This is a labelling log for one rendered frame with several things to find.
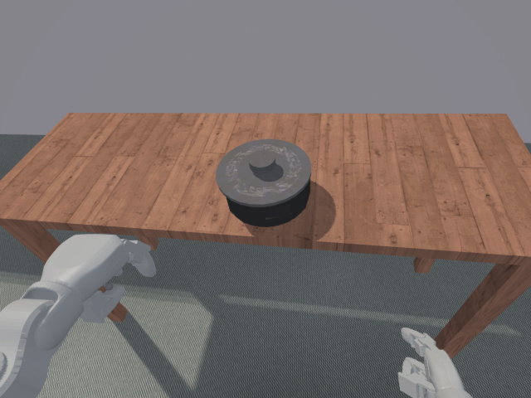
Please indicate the robot left forearm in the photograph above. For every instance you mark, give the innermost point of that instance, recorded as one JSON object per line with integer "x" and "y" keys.
{"x": 32, "y": 329}

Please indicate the right robot hand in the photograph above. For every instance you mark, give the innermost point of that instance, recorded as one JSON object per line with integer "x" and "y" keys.
{"x": 424, "y": 381}

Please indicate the table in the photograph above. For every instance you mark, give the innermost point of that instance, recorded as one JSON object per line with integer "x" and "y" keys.
{"x": 430, "y": 186}

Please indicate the lid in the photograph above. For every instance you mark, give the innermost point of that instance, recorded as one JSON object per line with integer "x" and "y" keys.
{"x": 241, "y": 185}

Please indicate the knob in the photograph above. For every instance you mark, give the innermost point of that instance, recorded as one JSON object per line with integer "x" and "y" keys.
{"x": 262, "y": 161}

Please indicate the left robot hand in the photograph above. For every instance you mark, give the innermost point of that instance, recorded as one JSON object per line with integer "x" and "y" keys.
{"x": 84, "y": 263}

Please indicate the pot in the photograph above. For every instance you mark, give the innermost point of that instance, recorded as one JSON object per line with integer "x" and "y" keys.
{"x": 271, "y": 215}

